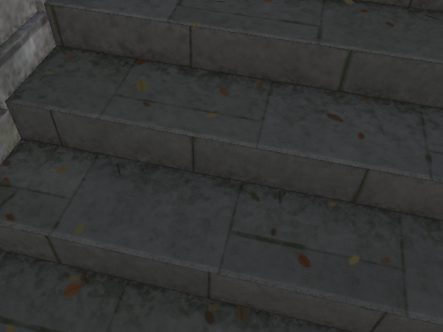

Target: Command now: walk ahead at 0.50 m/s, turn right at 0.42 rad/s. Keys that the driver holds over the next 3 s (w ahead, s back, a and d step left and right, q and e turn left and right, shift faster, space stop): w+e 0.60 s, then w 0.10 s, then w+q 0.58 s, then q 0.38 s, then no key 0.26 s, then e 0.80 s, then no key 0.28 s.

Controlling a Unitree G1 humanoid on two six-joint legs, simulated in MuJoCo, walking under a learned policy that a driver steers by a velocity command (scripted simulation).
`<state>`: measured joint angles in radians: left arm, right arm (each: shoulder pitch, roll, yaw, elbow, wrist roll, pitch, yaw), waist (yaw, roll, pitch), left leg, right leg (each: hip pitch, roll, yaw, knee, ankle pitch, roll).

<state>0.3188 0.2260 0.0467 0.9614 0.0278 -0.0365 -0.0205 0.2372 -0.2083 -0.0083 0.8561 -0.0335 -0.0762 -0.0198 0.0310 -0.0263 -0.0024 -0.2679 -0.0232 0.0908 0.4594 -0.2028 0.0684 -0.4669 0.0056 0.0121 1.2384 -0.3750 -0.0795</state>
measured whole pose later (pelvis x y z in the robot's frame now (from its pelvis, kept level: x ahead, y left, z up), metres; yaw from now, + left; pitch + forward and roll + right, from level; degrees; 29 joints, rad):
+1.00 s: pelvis +0.53 -0.16 +0.21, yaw -21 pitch +7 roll +4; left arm 0.45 0.23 0.00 1.05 0.08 -0.09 -0.16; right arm 0.04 -0.14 0.05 0.70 -0.04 0.02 0.05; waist -0.03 -0.06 -0.13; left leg -0.80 -0.10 0.18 1.06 -0.42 0.14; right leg -0.29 0.07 0.12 1.00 -0.05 -0.10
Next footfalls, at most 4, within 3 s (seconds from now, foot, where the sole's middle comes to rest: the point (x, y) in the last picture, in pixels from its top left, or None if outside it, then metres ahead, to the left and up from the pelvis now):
0.42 right None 0.33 -0.15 -0.63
0.92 left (293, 239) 0.67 -0.16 -0.48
1.40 right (378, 135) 0.92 -0.39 -0.33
1.84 left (292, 123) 0.96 -0.15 -0.33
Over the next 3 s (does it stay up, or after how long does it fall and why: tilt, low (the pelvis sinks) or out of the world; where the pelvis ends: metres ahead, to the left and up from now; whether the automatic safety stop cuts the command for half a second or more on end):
stays up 0.91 -0.25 0.44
